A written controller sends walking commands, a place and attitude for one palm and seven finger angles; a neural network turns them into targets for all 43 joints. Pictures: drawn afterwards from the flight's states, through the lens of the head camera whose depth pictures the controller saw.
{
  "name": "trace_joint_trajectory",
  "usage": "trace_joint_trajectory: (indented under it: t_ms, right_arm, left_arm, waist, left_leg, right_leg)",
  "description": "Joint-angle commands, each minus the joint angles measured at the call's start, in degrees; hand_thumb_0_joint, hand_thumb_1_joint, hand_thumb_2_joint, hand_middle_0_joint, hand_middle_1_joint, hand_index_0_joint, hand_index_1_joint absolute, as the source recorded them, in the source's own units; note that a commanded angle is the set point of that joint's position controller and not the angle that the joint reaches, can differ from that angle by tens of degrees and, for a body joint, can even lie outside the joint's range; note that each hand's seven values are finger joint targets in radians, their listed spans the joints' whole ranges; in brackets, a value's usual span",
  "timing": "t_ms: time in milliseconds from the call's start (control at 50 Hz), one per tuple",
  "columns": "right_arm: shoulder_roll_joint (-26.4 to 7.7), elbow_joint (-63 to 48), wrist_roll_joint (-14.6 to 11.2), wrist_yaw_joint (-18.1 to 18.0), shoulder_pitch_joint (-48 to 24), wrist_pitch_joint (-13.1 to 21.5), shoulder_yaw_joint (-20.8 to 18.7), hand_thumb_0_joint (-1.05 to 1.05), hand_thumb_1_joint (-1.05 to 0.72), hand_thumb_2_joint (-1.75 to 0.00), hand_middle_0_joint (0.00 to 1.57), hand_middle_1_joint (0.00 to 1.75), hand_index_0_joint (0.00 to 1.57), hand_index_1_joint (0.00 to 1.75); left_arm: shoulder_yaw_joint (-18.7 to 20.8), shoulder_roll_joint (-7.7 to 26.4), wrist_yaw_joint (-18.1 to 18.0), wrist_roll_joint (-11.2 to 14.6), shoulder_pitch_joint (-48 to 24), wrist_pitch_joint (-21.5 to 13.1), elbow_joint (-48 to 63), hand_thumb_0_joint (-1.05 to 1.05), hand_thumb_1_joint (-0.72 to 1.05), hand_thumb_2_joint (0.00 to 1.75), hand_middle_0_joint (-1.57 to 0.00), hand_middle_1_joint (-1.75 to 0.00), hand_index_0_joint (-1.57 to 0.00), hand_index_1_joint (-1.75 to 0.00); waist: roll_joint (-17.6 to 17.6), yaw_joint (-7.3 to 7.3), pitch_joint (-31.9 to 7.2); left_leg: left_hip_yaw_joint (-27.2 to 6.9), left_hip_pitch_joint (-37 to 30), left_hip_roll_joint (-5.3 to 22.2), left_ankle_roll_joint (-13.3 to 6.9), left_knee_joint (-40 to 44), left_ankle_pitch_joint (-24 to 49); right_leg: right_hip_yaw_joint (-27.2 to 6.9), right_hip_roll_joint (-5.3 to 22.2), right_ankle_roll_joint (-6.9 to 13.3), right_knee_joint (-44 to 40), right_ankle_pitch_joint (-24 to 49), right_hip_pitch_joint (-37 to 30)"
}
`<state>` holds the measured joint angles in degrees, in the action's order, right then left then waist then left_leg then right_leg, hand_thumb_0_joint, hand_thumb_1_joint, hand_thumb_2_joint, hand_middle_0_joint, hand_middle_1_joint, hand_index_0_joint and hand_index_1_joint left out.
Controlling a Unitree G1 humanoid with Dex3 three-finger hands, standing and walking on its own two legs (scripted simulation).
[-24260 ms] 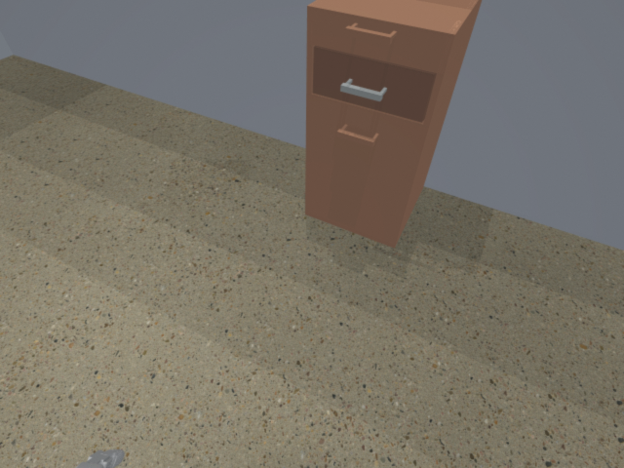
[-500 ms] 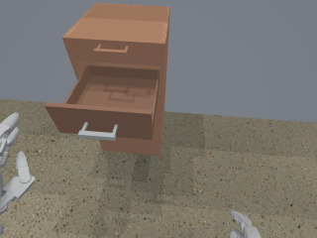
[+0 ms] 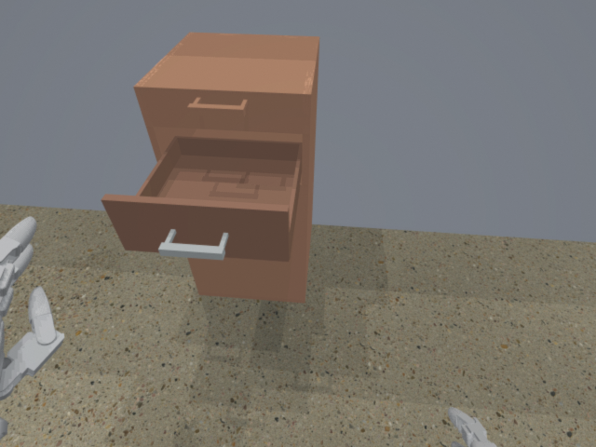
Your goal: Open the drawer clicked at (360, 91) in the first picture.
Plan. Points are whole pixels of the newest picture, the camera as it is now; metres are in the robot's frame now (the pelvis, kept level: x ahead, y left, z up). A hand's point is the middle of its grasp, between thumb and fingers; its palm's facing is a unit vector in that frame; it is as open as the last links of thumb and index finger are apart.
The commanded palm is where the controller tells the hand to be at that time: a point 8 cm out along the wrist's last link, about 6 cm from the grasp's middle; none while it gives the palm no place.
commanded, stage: let the arm hang, fingers relaxed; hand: left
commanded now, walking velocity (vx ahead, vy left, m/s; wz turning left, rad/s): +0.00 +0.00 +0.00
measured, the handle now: (195, 243) +0.54 +0.23 -0.08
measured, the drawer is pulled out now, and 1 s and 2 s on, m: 0.30 0.30 0.30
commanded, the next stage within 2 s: look to check the result in 1.12 s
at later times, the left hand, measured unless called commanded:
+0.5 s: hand out of the picture -0.06 +0.19 -0.16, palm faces +0.09 -0.97 -0.22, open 7.1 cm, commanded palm none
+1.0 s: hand out of the picture +0.00 +0.19 -0.16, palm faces +0.06 -0.98 -0.20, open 7.3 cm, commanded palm none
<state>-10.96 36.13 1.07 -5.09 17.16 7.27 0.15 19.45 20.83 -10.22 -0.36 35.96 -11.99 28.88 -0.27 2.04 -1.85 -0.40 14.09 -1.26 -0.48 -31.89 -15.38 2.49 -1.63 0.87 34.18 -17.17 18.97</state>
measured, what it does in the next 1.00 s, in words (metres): stands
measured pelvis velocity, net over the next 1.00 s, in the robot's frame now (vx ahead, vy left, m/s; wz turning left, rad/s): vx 0.01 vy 0.02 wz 0.01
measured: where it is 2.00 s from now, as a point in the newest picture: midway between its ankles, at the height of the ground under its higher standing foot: outside the picture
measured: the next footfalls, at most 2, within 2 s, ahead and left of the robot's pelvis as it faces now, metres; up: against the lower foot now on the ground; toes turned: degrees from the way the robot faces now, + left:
none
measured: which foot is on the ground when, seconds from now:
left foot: down 0.00-1.00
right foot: down 0.00-1.00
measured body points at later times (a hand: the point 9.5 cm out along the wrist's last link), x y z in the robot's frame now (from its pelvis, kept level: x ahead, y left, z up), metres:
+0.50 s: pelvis -0.01 +0.01 +0.01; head +0.01 +0.01 +0.46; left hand -0.06 +0.24 -0.15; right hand -0.07 -0.21 -0.14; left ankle +0.00 +0.13 -0.73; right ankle +0.07 -0.07 -0.73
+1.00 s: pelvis +0.01 +0.02 +0.01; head +0.01 +0.01 +0.46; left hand +0.00 +0.24 -0.15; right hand -0.02 -0.16 -0.16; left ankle +0.00 +0.13 -0.73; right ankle +0.07 -0.07 -0.73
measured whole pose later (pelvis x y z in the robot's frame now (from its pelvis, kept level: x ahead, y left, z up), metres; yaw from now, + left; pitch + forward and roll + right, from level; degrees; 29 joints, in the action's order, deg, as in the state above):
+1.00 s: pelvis +0.01 +0.02 +0.01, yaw +0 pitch -2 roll +1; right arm -3.7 63.3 0.7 -2.2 20.2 0.3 0.2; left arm 1.5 6.8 -2.5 -0.7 16.3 0.1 -64.3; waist 0.8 0.5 2.5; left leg 4.1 8.4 -0.2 -1.1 -24.3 -14.1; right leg 2.3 -0.3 2.0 24.1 -7.8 14.5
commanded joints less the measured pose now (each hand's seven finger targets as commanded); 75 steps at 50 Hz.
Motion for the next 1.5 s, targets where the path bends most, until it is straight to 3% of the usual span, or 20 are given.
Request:
trace_joint_trajectory:
  t_ms: [0,20,40,60,100,140,160,180,200,220,260,300,320,380,420,600,760,860,1120,1480]
  right_arm:
    - [-14.35,3.6,-0.87,5.37,-9.14,2.07,-5.65,0.0,-0.9,-0.9,0.2,0.3,0.2,0.3]
    - [-9.38,3.93,-1.49,5.29,-1.21,-1.11,-5.25,0.0,-0.9,-0.9,0.2,0.3,0.2,0.3]
    - [-7.22,4.51,-0.9,5.32,3.28,-3.82,-4.24,0.0,-0.9,-0.9,0.2,0.3,0.2,0.3]
    - [-6.73,4.01,-0.17,5.45,3.89,-5.57,-3.66,0.0,-0.9,-0.9,0.2,0.3,0.2,0.3]
    - [-6.26,4.24,0.52,5.82,2.57,-7.3,-3.26,0.0,-0.9,-0.9,0.2,0.3,0.2,0.3]
    - [-4.76,7.0,0.65,5.83,4.2,-7.69,-2.61,0.0,-0.9,-0.9,0.2,0.3,0.2,0.3]
    - [-5.02,8.17,0.89,5.57,3.96,-7.62,-2.21,0.0,-0.9,-0.9,0.2,0.3,0.2,0.3]
    - [-5.4,8.71,1.26,5.26,2.12,-7.3,-1.9,0.0,-0.9,-0.9,0.2,0.3,0.2,0.3]
    - [-5.17,9.4,1.09,5.15,0.03,-7.19,-1.59,0.0,-0.9,-0.9,0.2,0.3,0.2,0.3]
    - [-5.38,10.08,0.81,4.87,-0.28,-7.04,-1.54,0.0,-0.9,-0.9,0.2,0.3,0.2,0.3]
    - [-5.19,12.76,0.35,4.37,0.11,-7.12,-1.42,0.0,-0.9,-0.9,0.2,0.3,0.2,0.3]
    - [-2.7,15.72,0.22,3.96,3.79,-7.25,-1.34,0.0,-0.9,-0.9,0.2,0.3,0.2,0.3]
    - [-2.05,16.74,0.09,3.77,5.2,-7.64,-1.39,0.0,-0.9,-0.9,0.2,0.3,0.2,0.3]
    - [-0.85,20.38,0.11,3.54,9.29,-7.87,-1.13,0.0,-0.9,-0.9,0.2,0.3,0.2,0.3]
    - [-0.35,22.01,-0.09,3.38,10.86,-7.88,-1.11,0.0,-0.9,-0.9,0.2,0.3,0.2,0.3]
    - [1.19,26.71,-0.16,2.88,13.71,-7.77,-0.6,0.0,-0.9,-0.9,0.2,0.3,0.2,0.3]
    - [2.16,27.57,-0.26,2.63,12.29,-6.98,-0.76,0.0,-0.9,-0.9,0.2,0.3,0.2,0.3]
    - [2.59,27.47,-0.28,2.69,11.14,-6.98,-0.95,0.0,-0.9,-0.9,0.2,0.3,0.2,0.3]
    - [1.94,27.28,-0.5,2.7,9.09,-7.03,-1.16,0.0,-0.9,-0.9,0.2,0.3,0.2,0.3]
    - [1.24,28.33,-0.42,2.49,8.86,-7.16,-0.83,0.0,-0.9,-0.9,0.2,0.3,0.2,0.3]
  left_arm:
    - [-11.64,2.84,8.38,-3.34,-9.29,7.09,-33.47,0.0,0.9,0.9,-0.2,-0.3,-0.2,-0.3]
    - [-11.11,0.75,9.49,-2.71,-10.47,10.67,-34.55,0.0,0.9,0.9,-0.2,-0.3,-0.2,-0.3]
    - [-11.08,-1.05,9.05,-2.31,-13.43,11.88,-36.37,0.0,0.9,0.9,-0.2,-0.3,-0.2,-0.3]
    - [-11.62,-1.72,8.53,-2.47,-15.01,12.53,-38.45,0.0,0.9,0.9,-0.2,-0.3,-0.2,-0.3]
    - [-12.73,-1.42,8.06,-2.77,-17.12,13.13,-45.15,0.0,0.9,0.9,-0.2,-0.3,-0.2,-0.3]
    - [-13.85,-1.47,7.99,-2.24,-19.43,13.56,-52.1,0.0,0.9,0.9,-0.2,-0.3,-0.2,-0.3]
    - [-14.48,-2.49,8.31,-1.79,-19.73,13.54,-55.61,0.0,0.9,0.9,-0.2,-0.3,-0.2,-0.3]
    - [-14.99,-3.06,8.62,-1.59,-19.96,13.45,-58.78,0.0,0.9,0.9,-0.2,-0.3,-0.2,-0.3]
    - [-15.03,-2.42,8.56,-1.52,-20.7,13.49,-62.38,0.0,0.9,0.9,-0.2,-0.3,-0.2,-0.3]
    - [-15.07,-2.21,8.56,-1.43,-19.87,13.35,-66.02,0.0,0.9,0.9,-0.2,-0.3,-0.2,-0.3]
    - [-15.59,-2.54,8.77,-1.14,-17.37,12.7,-72.67,0.0,0.9,0.9,-0.2,-0.3,-0.2,-0.3]
    - [-15.05,-3.89,8.61,-1.1,-15.66,11.88,-77.5,0.0,0.9,0.9,-0.2,-0.3,-0.2,-0.3]
    - [-15.15,-3.86,8.49,-0.97,-16.11,11.85,-79.08,0.0,0.9,0.9,-0.2,-0.3,-0.2,-0.3]
    - [-15.99,-4.54,8.6,-0.63,-16.51,11.76,-83.35,0.0,0.9,0.9,-0.2,-0.3,-0.2,-0.3]
    - [-16.34,-5.21,8.52,-0.58,-15.82,11.7,-86.0,0.0,0.9,0.9,-0.2,-0.3,-0.2,-0.3]
    - [-17.25,-7.52,7.98,-0.34,-13.39,12.02,-92.26,0.0,0.9,0.9,-0.2,-0.3,-0.2,-0.3]
    - [-17.26,-9.29,7.6,-0.5,-13.72,11.86,-92.73,0.0,0.9,0.9,-0.2,-0.3,-0.2,-0.3]
    - [-17.25,-9.45,7.53,-0.58,-14.41,11.68,-92.59,0.0,0.9,0.9,-0.2,-0.3,-0.2,-0.3]
    - [-17.2,-9.07,7.67,-0.59,-15.66,11.28,-92.23,0.0,0.9,0.9,-0.2,-0.3,-0.2,-0.3]
    - [-17.42,-8.64,7.78,-0.32,-16.36,11.29,-93.36,0.0,0.9,0.9,-0.2,-0.3,-0.2,-0.3]
  waist:
    - [-5.55,-0.67,3.56]
    - [-8.85,1.19,-1.02]
    - [-12.71,1.04,-0.44]
    - [-15.41,0.43,2.73]
    - [-16.56,-0.44,6.26]
    - [-9.25,0.47,6.16]
    - [-2.9,-0.28,7.45]
    - [3.21,-1.48,8.14]
    - [5.62,-2.16,8.28]
    - [5.62,-3.13,7.72]
    - [6.12,-3.91,5.08]
    - [5.69,-2.88,1.95]
    - [5.16,-2.29,3.5]
    - [5.0,-1.44,4.28]
    - [2.31,-1.39,4.97]
    - [-0.49,-1.64,8.67]
    - [2.23,-1.97,9.14]
    - [1.32,-1.92,10.39]
    - [-0.09,-1.45,8.17]
    - [0.93,-1.45,7.16]
  left_leg:
    - [-1.93,12.26,2.75,-1.28,-8.9,-8.39]
    - [-1.58,3.95,1.92,-0.39,-12.31,-10.12]
    - [-1.02,3.76,1.57,-0.3,-14.32,-11.82]
    - [-0.01,5.17,1.25,-0.66,-16.19,-12.12]
    - [0.9,6.0,1.4,-1.42,-12.17,-12.11]
    - [0.58,-1.89,1.65,-2.1,2.16,-3.0]
    - [-3.92,-1.01,4.16,-3.36,6.35,-0.2]
    - [-7.99,4.55,7.95,-4.68,9.08,-0.81]
    - [-8.99,10.14,9.17,-4.37,12.67,-7.0]
    - [-8.72,11.5,9.12,-3.91,14.01,-7.09]
    - [-4.06,9.47,6.27,-2.74,12.7,-8.83]
    - [-0.58,4.17,4.09,-1.89,9.77,-7.05]
    - [-0.24,2.71,4.18,-1.81,9.47,-6.56]
    - [-0.61,1.39,4.79,-2.02,10.43,-5.88]
    - [-1.0,0.79,5.22,-2.17,11.05,-4.42]
    - [-1.56,2.51,5.79,-2.32,13.56,-4.75]
    - [-2.87,2.62,7.07,-2.43,15.81,-3.55]
    - [-1.96,1.95,6.67,-2.3,15.33,-2.3]
    - [-0.86,-2.35,6.48,-1.93,14.48,1.96]
    - [-0.08,-4.03,6.58,-1.55,14.36,4.16]
  right_leg:
    - [-13.65,14.34,3.83,-9.74,8.99,-1.92]
    - [-17.25,17.67,6.82,-13.95,3.79,2.98]
    - [-15.45,17.0,8.08,-15.87,-7.62,4.71]
    - [-14.59,16.03,8.41,-16.64,-11.04,6.62]
    - [-13.32,14.27,8.65,-15.8,-6.27,4.97]
    - [-10.8,11.69,6.02,-10.68,-3.18,6.63]
    - [-9.22,7.99,3.7,-8.09,-5.52,7.17]
    - [-7.4,4.91,1.63,-7.69,-3.85,3.45]
    - [-6.17,4.12,1.26,-7.62,-2.93,-2.32]
    - [-5.99,3.82,1.48,-7.47,0.61,-6.06]
    - [-8.27,4.81,2.19,-11.63,0.29,-9.74]
    - [-10.63,6.82,3.17,-16.44,-2.54,-9.42]
    - [-10.14,7.06,3.21,-18.15,-3.69,-7.4]
    - [-9.51,7.15,3.28,-19.33,-5.07,-5.8]
    - [-8.47,6.71,3.16,-19.15,-3.76,-5.51]
    - [-7.01,6.53,2.71,-17.87,-3.58,-5.28]
    - [-5.77,5.8,2.53,-14.69,3.24,-6.4]
    - [-6.13,6.07,2.45,-15.01,4.04,-5.75]
    - [-6.06,6.38,2.38,-15.49,7.36,-6.68]
    - [-6.16,6.61,2.47,-16.36,9.19,-8.6]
